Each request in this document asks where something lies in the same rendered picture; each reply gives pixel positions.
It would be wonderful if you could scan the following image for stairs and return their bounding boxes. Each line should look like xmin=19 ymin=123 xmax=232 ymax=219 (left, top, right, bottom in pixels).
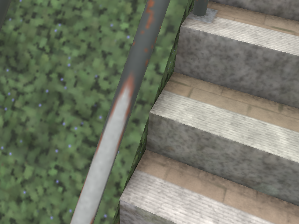
xmin=119 ymin=0 xmax=299 ymax=224

